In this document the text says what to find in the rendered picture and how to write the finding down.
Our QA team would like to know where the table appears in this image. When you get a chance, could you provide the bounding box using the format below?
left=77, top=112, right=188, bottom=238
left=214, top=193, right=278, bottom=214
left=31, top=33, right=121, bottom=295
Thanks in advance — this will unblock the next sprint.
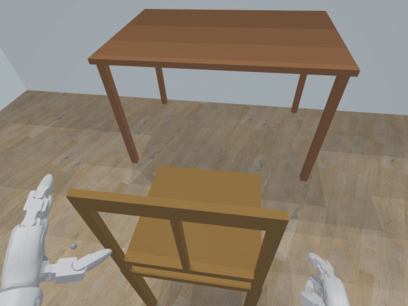
left=88, top=9, right=360, bottom=181

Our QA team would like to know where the robot left forearm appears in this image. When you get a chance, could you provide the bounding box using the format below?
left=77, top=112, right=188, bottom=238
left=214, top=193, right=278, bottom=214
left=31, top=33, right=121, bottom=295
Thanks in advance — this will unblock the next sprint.
left=0, top=286, right=43, bottom=306

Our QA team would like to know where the chair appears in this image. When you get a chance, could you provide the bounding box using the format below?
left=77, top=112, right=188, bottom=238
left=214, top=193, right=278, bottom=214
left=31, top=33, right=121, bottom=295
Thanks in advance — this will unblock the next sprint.
left=66, top=166, right=289, bottom=306

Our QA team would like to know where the robot right hand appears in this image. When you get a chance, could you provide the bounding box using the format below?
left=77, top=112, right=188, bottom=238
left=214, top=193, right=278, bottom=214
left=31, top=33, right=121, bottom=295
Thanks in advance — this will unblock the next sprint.
left=300, top=252, right=350, bottom=306

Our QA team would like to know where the robot left hand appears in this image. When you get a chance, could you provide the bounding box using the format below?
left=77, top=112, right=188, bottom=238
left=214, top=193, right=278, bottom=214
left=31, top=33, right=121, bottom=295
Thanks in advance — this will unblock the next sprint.
left=1, top=174, right=112, bottom=292

